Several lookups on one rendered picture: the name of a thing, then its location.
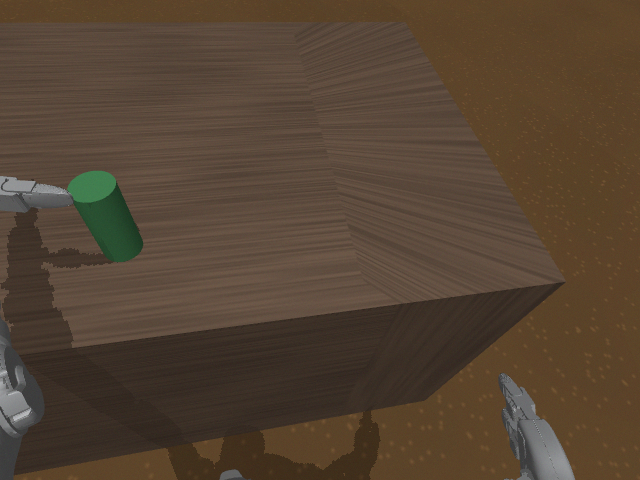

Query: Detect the right robot hand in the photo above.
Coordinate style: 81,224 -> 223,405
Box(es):
498,373 -> 575,480

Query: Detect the left robot arm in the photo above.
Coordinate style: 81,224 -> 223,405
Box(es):
0,303 -> 45,480

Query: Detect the can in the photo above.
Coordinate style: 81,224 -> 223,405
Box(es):
67,171 -> 143,262

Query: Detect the left robot hand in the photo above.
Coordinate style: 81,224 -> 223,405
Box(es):
0,176 -> 74,213

